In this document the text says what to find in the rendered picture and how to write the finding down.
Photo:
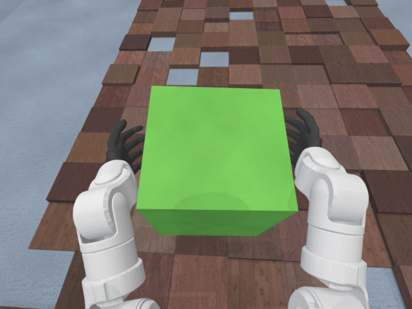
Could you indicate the robot right hand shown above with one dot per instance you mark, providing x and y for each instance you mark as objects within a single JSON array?
[{"x": 309, "y": 136}]

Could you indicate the carton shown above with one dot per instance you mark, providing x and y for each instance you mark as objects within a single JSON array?
[{"x": 216, "y": 162}]

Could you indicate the robot right forearm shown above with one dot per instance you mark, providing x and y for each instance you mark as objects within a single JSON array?
[{"x": 336, "y": 216}]

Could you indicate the robot left hand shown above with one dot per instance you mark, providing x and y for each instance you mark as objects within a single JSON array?
[{"x": 118, "y": 151}]

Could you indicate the robot right upper arm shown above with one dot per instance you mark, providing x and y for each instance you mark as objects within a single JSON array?
[{"x": 308, "y": 297}]

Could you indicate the robot left forearm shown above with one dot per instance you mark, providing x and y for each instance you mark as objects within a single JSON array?
[{"x": 105, "y": 232}]

